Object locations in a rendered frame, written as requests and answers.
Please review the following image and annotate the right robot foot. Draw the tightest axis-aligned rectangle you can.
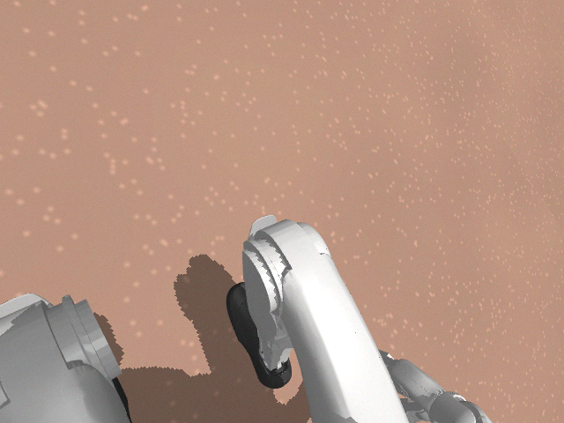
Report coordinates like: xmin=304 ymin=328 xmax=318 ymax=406
xmin=226 ymin=282 xmax=292 ymax=389

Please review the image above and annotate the right robot hand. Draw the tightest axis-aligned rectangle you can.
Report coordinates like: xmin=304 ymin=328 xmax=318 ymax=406
xmin=378 ymin=349 xmax=447 ymax=423

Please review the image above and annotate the right robot arm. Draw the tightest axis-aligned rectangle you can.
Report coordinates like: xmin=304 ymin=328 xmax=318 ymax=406
xmin=428 ymin=391 xmax=493 ymax=423

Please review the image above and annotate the left robot foot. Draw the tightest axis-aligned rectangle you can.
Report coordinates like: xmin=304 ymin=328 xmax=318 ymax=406
xmin=112 ymin=377 xmax=132 ymax=423

